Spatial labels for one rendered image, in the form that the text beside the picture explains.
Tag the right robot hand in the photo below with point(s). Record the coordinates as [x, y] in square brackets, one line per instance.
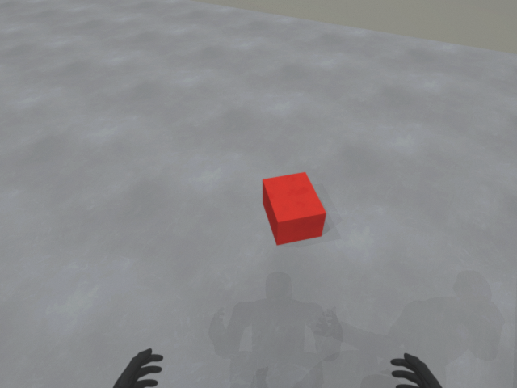
[422, 375]

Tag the carton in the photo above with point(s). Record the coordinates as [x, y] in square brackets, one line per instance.
[293, 208]

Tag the left robot hand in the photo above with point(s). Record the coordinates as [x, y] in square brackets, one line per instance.
[129, 378]

